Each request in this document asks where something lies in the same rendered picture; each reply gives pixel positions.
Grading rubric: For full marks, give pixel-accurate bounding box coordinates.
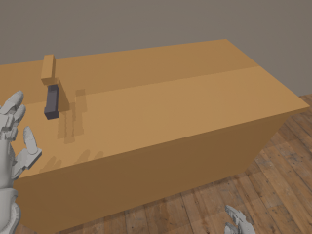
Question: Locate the robot left hand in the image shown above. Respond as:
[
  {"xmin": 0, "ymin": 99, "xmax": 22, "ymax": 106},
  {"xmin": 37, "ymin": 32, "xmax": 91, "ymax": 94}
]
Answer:
[{"xmin": 0, "ymin": 90, "xmax": 42, "ymax": 189}]

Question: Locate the counter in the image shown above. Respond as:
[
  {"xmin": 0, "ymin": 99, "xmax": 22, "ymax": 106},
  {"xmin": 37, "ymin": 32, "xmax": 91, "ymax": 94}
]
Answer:
[{"xmin": 0, "ymin": 39, "xmax": 310, "ymax": 234}]

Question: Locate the left robot forearm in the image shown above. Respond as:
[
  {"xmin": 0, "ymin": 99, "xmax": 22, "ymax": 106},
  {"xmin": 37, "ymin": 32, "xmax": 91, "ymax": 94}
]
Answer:
[{"xmin": 0, "ymin": 188, "xmax": 21, "ymax": 234}]

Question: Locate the tap lever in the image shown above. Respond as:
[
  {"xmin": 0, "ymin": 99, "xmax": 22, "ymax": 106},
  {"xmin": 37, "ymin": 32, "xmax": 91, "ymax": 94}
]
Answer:
[{"xmin": 44, "ymin": 84, "xmax": 59, "ymax": 120}]

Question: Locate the robot right hand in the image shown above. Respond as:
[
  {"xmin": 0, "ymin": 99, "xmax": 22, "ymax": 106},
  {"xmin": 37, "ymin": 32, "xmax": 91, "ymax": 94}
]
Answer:
[{"xmin": 224, "ymin": 205, "xmax": 256, "ymax": 234}]

